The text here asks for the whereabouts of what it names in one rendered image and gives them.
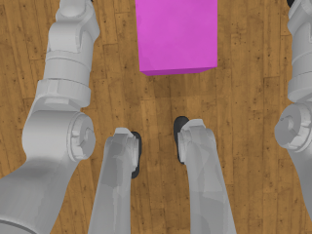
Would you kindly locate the robot left upper arm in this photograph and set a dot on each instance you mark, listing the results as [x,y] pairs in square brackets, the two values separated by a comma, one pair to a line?
[54,142]

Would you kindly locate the robot right upper arm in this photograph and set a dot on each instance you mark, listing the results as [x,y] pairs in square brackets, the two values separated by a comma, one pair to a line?
[294,132]

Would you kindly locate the left robot shin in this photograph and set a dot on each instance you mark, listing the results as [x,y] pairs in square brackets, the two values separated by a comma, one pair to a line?
[119,130]

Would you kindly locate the carton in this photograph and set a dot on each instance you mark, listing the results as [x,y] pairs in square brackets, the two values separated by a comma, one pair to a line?
[176,36]

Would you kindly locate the right robot forearm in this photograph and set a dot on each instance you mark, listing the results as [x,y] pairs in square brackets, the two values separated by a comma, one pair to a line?
[300,26]

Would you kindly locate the right robot thigh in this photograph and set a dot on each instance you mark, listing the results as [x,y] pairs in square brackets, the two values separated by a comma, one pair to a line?
[210,211]

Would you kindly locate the left robot forearm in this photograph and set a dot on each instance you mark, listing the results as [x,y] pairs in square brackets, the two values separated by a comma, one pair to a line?
[68,62]

